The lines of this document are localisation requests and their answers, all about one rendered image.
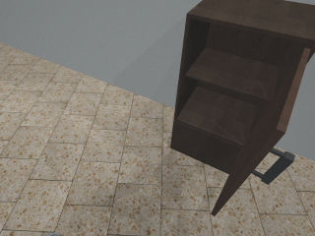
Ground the cupboard door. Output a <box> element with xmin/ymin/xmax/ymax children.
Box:
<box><xmin>211</xmin><ymin>47</ymin><xmax>311</xmax><ymax>216</ymax></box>

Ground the handle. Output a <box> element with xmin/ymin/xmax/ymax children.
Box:
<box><xmin>252</xmin><ymin>147</ymin><xmax>295</xmax><ymax>185</ymax></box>

